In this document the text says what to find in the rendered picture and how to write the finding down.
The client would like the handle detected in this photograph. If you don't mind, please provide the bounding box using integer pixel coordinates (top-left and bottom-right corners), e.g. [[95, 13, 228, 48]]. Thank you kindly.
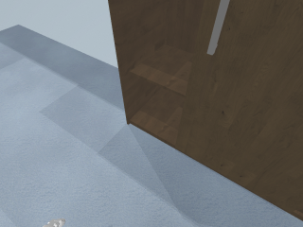
[[206, 0, 230, 55]]

